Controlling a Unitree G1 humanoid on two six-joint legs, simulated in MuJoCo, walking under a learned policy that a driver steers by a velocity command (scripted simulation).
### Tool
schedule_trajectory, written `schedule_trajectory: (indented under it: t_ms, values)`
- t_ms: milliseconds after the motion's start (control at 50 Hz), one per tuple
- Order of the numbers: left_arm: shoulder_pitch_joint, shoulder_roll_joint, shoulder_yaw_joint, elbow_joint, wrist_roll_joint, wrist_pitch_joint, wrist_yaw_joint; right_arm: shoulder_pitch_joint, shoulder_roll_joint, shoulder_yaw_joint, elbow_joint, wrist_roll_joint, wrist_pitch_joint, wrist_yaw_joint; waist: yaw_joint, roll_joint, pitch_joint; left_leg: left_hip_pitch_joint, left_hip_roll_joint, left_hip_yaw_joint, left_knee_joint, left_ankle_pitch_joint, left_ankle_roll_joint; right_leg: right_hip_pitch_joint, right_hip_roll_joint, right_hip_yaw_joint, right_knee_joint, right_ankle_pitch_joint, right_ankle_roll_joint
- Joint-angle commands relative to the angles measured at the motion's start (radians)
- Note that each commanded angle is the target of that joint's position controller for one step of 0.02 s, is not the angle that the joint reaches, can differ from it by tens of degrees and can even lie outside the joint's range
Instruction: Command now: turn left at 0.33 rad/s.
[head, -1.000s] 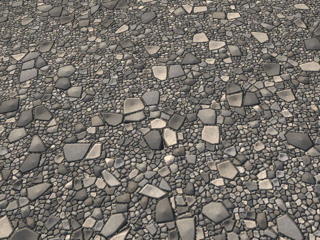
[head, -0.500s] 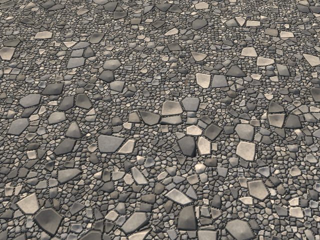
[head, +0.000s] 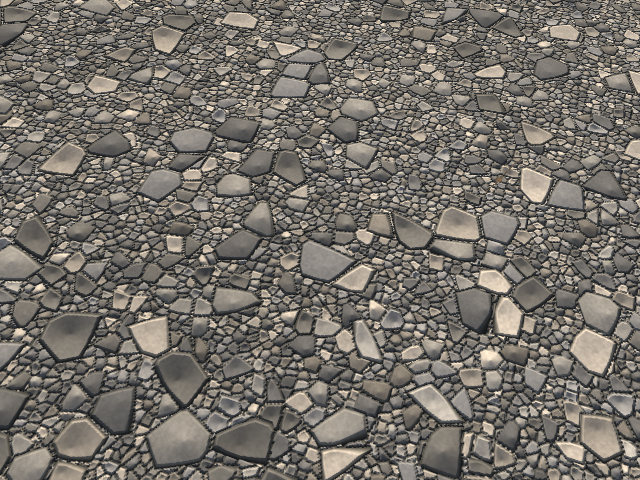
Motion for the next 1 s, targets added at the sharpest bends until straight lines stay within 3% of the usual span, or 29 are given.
schedule_trajectory:
  t_ms: [20,100,140,160,180,200,220,240,300,340,380,400,420,440,460,500,580,640,700,740,760,780,800,820,840,860,880,940,1000]
  values:
    - [0.014,0.062,0.009,-0.046,-0.004,-0.01,-0.007,-0.029,-0.149,-0.04,-0.064,-0.01,-0.007,-0.01,-0.008,0.168,-0.16,0.135,0.242,-0.22,-0.091,0.213,0.171,0.036,-0.02,-0.004,-0.106,0.017,0.007]
    - [0.017,0.04,-0.006,-0.042,-0.006,-0.016,-0.022,-0.04,-0.079,-0.003,-0.023,-0.028,-0.011,0.005,-0.016,0.17,-0.14,0.057,0.238,-0.205,-0.088,0.13,0.159,0.199,-0.045,-0.027,-0.276,0.031,-0.017]
    - [0.046,0.028,-0.013,-0.031,-0.001,-0.025,-0.03,-0.052,-0.068,0.008,0.002,-0.025,-0.017,0.012,0.019,0.142,-0.112,0.013,0.209,-0.176,-0.073,0.068,0.117,0.315,-0.03,-0.051,-0.497,0.195,-0.045]
    - [0.038,0.056,-0.012,-0.039,0.009,-0.027,-0.029,-0.014,-0.071,0.009,0.021,-0.031,-0.026,0.014,0.008,0.111,-0.104,0.002,0.179,-0.16,-0.06,0.034,0.073,0.353,-0.052,-0.01,-0.536,0.3,-0.064]
    - [0.031,0.133,0.0,-0.06,0.012,-0.028,-0.023,0.018,-0.091,0.003,0.023,-0.045,-0.035,0.013,-0.029,0.023,-0.108,-0.003,0.121,-0.11,0.006,-0.032,0.026,0.359,-0.134,0.082,-0.507,0.51,-0.1]
    - [0.014,0.181,0.014,-0.051,-0.002,-0.026,-0.023,0.05,-0.094,-0.003,0.023,-0.048,-0.041,0.011,-0.07,-0.088,-0.11,0.017,0.041,-0.013,0.026,-0.083,-0.018,0.302,-0.156,0.125,-0.493,0.47,-0.167]
    - [0.009,0.155,0.012,-0.059,-0.008,-0.026,-0.027,0.002,-0.104,-0.006,0.025,-0.045,-0.04,0.002,-0.034,-0.11,-0.094,0.064,0.024,0.028,0.061,-0.081,-0.05,0.224,-0.166,0.176,-0.54,0.342,-0.201]
    - [0.007,0.127,0.005,-0.058,-0.004,-0.028,-0.028,-0.034,-0.105,-0.011,0.018,-0.036,-0.035,-0.007,-0.024,-0.128,-0.082,0.081,0.027,0.042,0.083,-0.07,-0.056,0.193,-0.17,0.206,-0.564,0.292,-0.201]
    - [0.021,0.135,0.008,-0.067,-0.008,-0.035,-0.024,-0.035,-0.085,-0.02,0.007,-0.026,-0.015,-0.02,-0.015,-0.16,-0.072,0.068,0.025,0.06,0.113,-0.06,-0.044,0.182,-0.163,0.252,-0.553,0.293,-0.197]
    - [0.056,0.114,0.005,-0.067,-0.016,-0.027,-0.014,-0.024,-0.054,-0.02,-0.001,-0.024,-0.021,-0.012,-0.014,-0.132,-0.105,0.08,0.014,0.083,0.102,-0.229,-0.03,0.163,-0.128,0.258,-0.544,0.013,-0.201]
    - [0.046,0.094,0.001,-0.093,-0.02,-0.023,-0.009,0.004,-0.065,-0.03,0.001,-0.013,-0.039,-0.001,-0.03,-0.03,-0.039,0.095,0.078,0.0,0.005,-0.414,0.023,0.026,-0.062,0.212,-0.482,-0.301,-0.18]
    - [0.007,0.077,-0.003,-0.119,-0.023,-0.028,-0.007,0.073,-0.089,-0.038,0.016,-0.008,-0.052,0.002,-0.064,0.04,-0.016,0.183,0.166,-0.132,-0.09,-0.513,0.075,-0.112,-0.009,0.14,-0.364,-0.3,-0.148]
    - [-0.04,0.041,-0.012,-0.154,-0.03,-0.037,-0.009,0.146,-0.155,-0.057,0.041,-0.004,-0.065,0.007,-0.086,0.163,-0.008,0.265,0.343,-0.379,-0.238,-0.598,0.158,-0.236,0.038,0.042,-0.162,-0.183,-0.122]
    - [-0.078,0.064,-0.006,-0.18,-0.026,-0.043,-0.011,0.148,-0.171,-0.062,0.048,-0.02,-0.081,0.008,-0.087,0.171,0.026,0.258,0.46,-0.509,-0.286,-0.553,0.227,-0.326,-0.019,0.05,0.035,-0.182,-0.117]
    - [-0.039,0.081,0.003,-0.175,-0.03,-0.047,-0.015,0.126,-0.145,-0.054,0.042,-0.019,-0.092,0.001,-0.052,0.125,0.02,0.251,0.471,-0.49,-0.278,-0.511,0.241,-0.349,-0.05,0.08,0.128,-0.148,-0.119]
    - [0.012,0.066,0.001,-0.156,-0.032,-0.052,-0.034,0.076,-0.111,-0.044,0.035,0.002,-0.098,-0.005,-0.031,0.116,0.008,0.292,0.401,-0.313,-0.282,-0.381,0.182,-0.366,-0.092,0.065,0.145,-0.053,-0.106]
    - [-0.044,0.017,-0.021,-0.186,-0.023,-0.058,-0.069,0.091,-0.137,-0.052,0.052,-0.007,-0.099,0.002,-0.067,0.113,-0.017,0.233,0.301,0.001,-0.288,-0.057,0.124,-0.215,-0.106,-0.046,-0.027,0.107,-0.066]
    - [-0.07,0.01,-0.031,-0.214,-0.025,-0.055,-0.083,0.105,-0.183,-0.065,0.069,0.009,-0.094,0.015,-0.075,0.132,-0.021,0.177,0.296,0.098,-0.269,-0.038,0.11,-0.074,-0.083,-0.105,-0.181,0.121,-0.07]
    - [-0.042,0.046,-0.019,-0.227,-0.025,-0.046,-0.085,0.105,-0.206,-0.073,0.081,0.025,-0.084,0.024,-0.041,0.133,-0.019,0.166,0.341,0.128,-0.206,-0.016,0.085,0.027,-0.048,-0.151,-0.273,0.122,-0.117]
    - [0.135,0.111,0.024,-0.18,-0.022,-0.037,-0.075,0.104,-0.177,-0.062,0.083,0.023,-0.084,0.023,0.061,0.089,-0.11,0.085,0.292,0.24,0.077,0.291,0.026,0.315,0.032,-0.19,-0.346,0.138,-0.175]
    - [0.325,0.181,0.061,-0.136,-0.031,-0.03,-0.061,0.109,-0.131,-0.044,0.067,0.001,-0.089,0.02,0.15,0.003,-0.208,-0.079,0.236,0.294,0.383,0.243,-0.03,0.573,-0.01,-0.07,-0.365,0.118,-0.225]
    - [0.355,0.326,0.08,-0.152,-0.028,-0.038,-0.049,0.112,-0.013,-0.007,-0.022,-0.037,-0.108,0.019,0.093,-0.316,-0.26,-0.48,0.062,0.236,0.774,-0.386,-0.109,0.771,-0.293,0.566,-0.554,-0.105,-0.404]
    - [0.349,0.259,0.056,-0.178,-0.024,-0.064,-0.06,0.054,-0.098,-0.019,-0.025,0.007,-0.135,0.021,0.139,-0.174,-0.321,-0.59,0.049,0.018,0.909,-0.388,-0.098,0.78,-0.364,0.799,-0.713,-0.277,-0.459]
    - [0.308,0.188,0.034,-0.169,-0.016,-0.081,-0.063,0.007,-0.147,-0.032,-0.039,0.04,-0.148,0.028,0.121,-0.132,-0.2,-0.665,0.101,0.016,0.918,-0.293,-0.069,0.71,-0.356,0.673,-0.711,-0.235,-0.433]
    - [0.266,0.15,0.023,-0.171,-0.014,-0.088,-0.064,0.007,-0.147,-0.028,-0.029,0.027,-0.156,0.026,0.089,-0.081,-0.143,-0.617,0.14,0.022,0.848,-0.206,-0.05,0.602,-0.31,0.55,-0.692,-0.12,-0.401]
    - [0.203,0.126,0.015,-0.179,-0.01,-0.086,-0.062,0.012,-0.141,-0.03,-0.013,-0.002,-0.158,0.021,0.05,-0.039,-0.107,-0.548,0.169,0.019,0.765,-0.14,-0.052,0.496,-0.263,0.449,-0.68,0.007,-0.373]
    - [0.161,0.111,0.007,-0.19,0.002,-0.086,-0.059,0.022,-0.14,-0.034,-0.007,-0.016,-0.153,0.023,0.017,-0.058,-0.091,-0.475,0.182,0.013,0.709,-0.092,-0.055,0.415,-0.223,0.381,-0.695,0.102,-0.359]
    - [0.147,0.115,0.008,-0.177,0.0,-0.093,-0.042,0.021,-0.11,-0.028,0.012,-0.029,-0.13,0.028,-0.007,-0.047,-0.079,-0.409,0.155,0.045,0.609,-0.009,-0.093,0.324,-0.179,0.274,-0.723,0.321,-0.367]
    - [0.191,0.11,0.005,-0.133,-0.008,-0.095,-0.025,-0.067,-0.06,-0.007,0.005,-0.026,-0.125,0.032,0.022,-0.042,-0.056,-0.401,0.135,0.067,0.383,0.168,-0.119,0.319,-0.139,0.162,-0.727,0.416,-0.331]
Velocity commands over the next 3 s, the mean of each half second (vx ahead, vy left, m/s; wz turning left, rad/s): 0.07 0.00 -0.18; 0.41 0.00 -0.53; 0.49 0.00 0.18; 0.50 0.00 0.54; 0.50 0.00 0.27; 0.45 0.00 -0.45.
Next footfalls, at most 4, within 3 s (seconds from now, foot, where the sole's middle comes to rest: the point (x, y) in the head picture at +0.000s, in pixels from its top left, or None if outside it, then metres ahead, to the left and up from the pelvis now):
0.16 right None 0.05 -0.15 -0.78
0.76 right None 0.19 -0.25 -0.78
1.28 left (411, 413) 0.57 -0.22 -0.78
1.74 right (523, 336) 0.76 -0.50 -0.78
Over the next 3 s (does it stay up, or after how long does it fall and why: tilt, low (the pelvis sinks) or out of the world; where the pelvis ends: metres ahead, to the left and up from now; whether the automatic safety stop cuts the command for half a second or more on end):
stays up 1.29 -0.36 -0.01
